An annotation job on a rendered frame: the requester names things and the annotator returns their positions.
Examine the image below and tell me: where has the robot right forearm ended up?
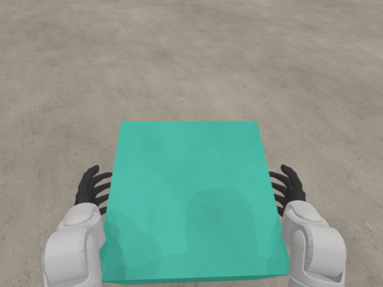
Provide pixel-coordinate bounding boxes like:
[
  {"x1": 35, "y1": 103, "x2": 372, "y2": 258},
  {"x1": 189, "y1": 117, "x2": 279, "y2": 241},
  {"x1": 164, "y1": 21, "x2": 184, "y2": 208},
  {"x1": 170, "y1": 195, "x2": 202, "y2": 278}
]
[{"x1": 281, "y1": 200, "x2": 346, "y2": 287}]

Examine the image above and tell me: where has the robot right hand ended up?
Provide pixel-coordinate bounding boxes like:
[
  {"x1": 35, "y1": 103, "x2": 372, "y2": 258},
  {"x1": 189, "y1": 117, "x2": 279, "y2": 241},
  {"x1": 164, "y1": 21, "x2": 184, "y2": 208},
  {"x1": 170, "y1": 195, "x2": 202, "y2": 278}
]
[{"x1": 269, "y1": 164, "x2": 306, "y2": 216}]

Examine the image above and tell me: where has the robot left forearm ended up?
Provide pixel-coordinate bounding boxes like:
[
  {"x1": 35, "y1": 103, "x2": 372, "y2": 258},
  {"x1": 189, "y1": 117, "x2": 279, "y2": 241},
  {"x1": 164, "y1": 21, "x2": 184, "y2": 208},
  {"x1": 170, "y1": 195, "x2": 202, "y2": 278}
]
[{"x1": 41, "y1": 203, "x2": 106, "y2": 287}]

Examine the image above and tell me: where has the carton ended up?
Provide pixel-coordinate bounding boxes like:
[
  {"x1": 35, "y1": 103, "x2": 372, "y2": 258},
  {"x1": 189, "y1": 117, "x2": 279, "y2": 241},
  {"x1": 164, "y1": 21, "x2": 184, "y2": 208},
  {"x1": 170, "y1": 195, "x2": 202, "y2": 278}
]
[{"x1": 99, "y1": 121, "x2": 290, "y2": 285}]

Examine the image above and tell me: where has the robot left hand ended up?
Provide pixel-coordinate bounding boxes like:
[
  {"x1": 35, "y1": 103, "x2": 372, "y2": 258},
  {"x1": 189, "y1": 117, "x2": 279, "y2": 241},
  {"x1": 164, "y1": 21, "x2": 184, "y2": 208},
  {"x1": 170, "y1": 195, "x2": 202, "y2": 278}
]
[{"x1": 75, "y1": 165, "x2": 113, "y2": 215}]

